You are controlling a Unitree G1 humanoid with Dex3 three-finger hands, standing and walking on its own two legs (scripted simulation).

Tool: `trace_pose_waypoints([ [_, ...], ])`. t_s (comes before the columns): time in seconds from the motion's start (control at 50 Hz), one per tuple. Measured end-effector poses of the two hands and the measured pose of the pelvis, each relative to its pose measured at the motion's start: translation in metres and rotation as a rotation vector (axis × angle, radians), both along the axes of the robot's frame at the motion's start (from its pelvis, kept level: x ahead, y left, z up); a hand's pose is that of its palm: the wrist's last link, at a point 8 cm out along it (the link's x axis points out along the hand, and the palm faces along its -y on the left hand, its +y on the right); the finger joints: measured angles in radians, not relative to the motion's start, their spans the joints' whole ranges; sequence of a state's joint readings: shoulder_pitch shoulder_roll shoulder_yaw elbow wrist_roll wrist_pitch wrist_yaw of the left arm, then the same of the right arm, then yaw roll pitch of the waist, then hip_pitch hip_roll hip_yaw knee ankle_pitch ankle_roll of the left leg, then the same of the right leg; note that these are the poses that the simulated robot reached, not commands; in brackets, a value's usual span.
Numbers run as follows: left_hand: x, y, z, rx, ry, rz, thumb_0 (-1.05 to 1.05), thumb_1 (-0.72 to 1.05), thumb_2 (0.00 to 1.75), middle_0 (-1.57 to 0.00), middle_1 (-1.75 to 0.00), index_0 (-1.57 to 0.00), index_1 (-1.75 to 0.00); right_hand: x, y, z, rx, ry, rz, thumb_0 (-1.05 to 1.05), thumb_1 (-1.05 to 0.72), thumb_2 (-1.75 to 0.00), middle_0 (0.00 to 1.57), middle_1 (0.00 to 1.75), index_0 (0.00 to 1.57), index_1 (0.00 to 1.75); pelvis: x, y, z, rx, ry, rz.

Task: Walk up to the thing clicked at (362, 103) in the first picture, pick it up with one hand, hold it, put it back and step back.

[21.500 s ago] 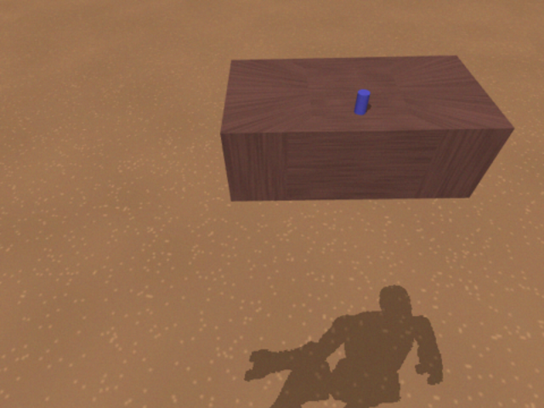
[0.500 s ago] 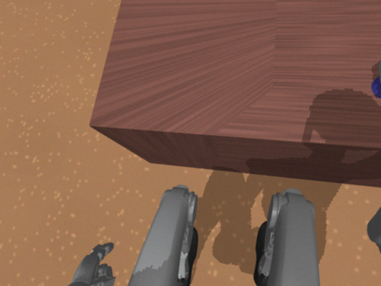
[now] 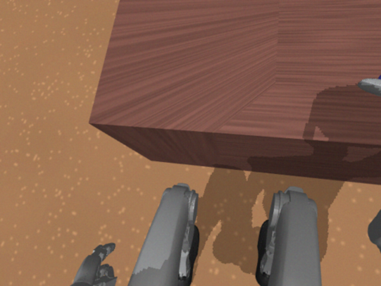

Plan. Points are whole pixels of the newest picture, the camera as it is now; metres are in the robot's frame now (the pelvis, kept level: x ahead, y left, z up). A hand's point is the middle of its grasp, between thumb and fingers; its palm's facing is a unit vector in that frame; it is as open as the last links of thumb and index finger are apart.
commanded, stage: withdraw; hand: right
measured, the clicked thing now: out of the picture +0.50 -0.32 +0.01
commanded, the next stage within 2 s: rise in 0.44 s
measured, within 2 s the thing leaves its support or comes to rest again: neither
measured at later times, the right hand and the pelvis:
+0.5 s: hand out of the picture +0.51 -0.36 +0.12, palm faces +0.42 +0.91 -0.02, open 16.9 cm; pelvis +0.01 +0.00 +0.05, yaw -1 degrees
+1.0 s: hand out of the picture +0.43 -0.43 +0.23, palm faces +0.52 +0.77 -0.38, open 17.3 cm; pelvis +0.06 -0.03 +0.24, yaw -5 degrees
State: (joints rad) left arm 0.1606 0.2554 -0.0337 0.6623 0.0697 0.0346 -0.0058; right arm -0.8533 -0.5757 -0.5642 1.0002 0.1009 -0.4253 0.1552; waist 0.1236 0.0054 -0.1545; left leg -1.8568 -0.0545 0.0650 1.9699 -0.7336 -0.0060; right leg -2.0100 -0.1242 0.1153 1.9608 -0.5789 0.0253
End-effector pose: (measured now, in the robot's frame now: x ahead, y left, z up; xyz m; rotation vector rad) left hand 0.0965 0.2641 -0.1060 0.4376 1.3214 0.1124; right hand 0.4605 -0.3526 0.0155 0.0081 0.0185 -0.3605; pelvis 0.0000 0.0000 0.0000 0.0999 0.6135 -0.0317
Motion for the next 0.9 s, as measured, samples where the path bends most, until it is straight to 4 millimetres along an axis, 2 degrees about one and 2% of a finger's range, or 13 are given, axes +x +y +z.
trace_pose_waypoints([
  [0.12, 0.003, 0.000, 0.002, 0.002, -0.005, 0.001, 0.01, 0.91, 0.90, -0.20, -0.31, -0.21, -0.31, 0.001, 0.000, 0.001, -0.001, 0.001, 0.000, -0.01, 0.39, -0.27, 0.52, 0.40, 0.53, 0.40, 0.002, -0.001, 0.002, 0.002, 0.002, -0.001],
  [0.24, 0.007, -0.001, 0.002, -0.001, -0.010, 0.001, 0.01, 0.91, 0.89, -0.20, -0.30, -0.21, -0.31, 0.003, -0.003, 0.006, -0.008, -0.008, -0.007, -0.01, 0.39, -0.24, 0.35, 0.30, 0.35, 0.30, 0.003, -0.002, 0.003, 0.001, 0.002, 0.000],
  [0.32, 0.009, -0.003, 0.007, -0.003, -0.017, 0.012, 0.01, 0.91, 0.89, -0.20, -0.30, -0.21, -0.30, 0.006, -0.013, 0.024, -0.020, -0.028, -0.029, -0.01, 0.39, -0.20, 0.25, 0.23, 0.26, 0.24, 0.003, -0.002, 0.009, 0.001, -0.007, -0.001],
  [0.4, 0.010, -0.006, 0.022, -0.008, -0.028, 0.029, 0.01, 0.91, 0.89, -0.20, -0.30, -0.21, -0.30, 0.006, -0.029, 0.056, -0.035, -0.038, -0.051, -0.02, 0.42, -0.16, 0.17, 0.17, 0.18, 0.17, 0.004, -0.002, 0.024, 0.002, -0.019, -0.004],
  [0.56, 0.008, -0.009, 0.076, -0.006, -0.042, 0.049, 0.01, 0.91, 0.88, -0.20, -0.30, -0.21, -0.30, 0.003, -0.060, 0.127, -0.030, -0.002, -0.056, -0.02, 0.48, -0.09, 0.08, 0.09, 0.08, 0.09, 0.012, -0.005, 0.073, 0.009, -0.040, -0.025],
  [0.64, 0.007, -0.009, 0.107, -0.006, -0.037, 0.063, 0.01, 0.91, 0.88, -0.20, -0.30, -0.21, -0.30, -0.003, -0.066, 0.139, -0.101, 0.157, -0.043, -0.01, 0.45, -0.09, 0.06, 0.07, 0.07, 0.07, 0.018, -0.009, 0.100, 0.009, -0.067, -0.032],
  [0.74, 0.009, -0.013, 0.150, -0.019, -0.019, 0.079, 0.01, 0.89, 0.90, -0.20, -0.30, -0.21, -0.30, -0.020, -0.074, 0.154, -0.159, 0.337, -0.106, -0.01, 0.41, -0.09, 0.06, 0.06, 0.07, 0.07, 0.027, -0.013, 0.140, 0.005, -0.108, -0.043],
  [0.9, 0.021, -0.025, 0.223, -0.010, -0.059, 0.094, 0.01, 0.88, 0.90, -0.20, -0.29, -0.20, -0.30, -0.053, -0.102, 0.221, -0.184, 0.417, -0.283, -0.02, 0.48, -0.06, 0.06, 0.05, 0.06, 0.06, 0.048, -0.020, 0.208, -0.006, -0.217, -0.074],
])
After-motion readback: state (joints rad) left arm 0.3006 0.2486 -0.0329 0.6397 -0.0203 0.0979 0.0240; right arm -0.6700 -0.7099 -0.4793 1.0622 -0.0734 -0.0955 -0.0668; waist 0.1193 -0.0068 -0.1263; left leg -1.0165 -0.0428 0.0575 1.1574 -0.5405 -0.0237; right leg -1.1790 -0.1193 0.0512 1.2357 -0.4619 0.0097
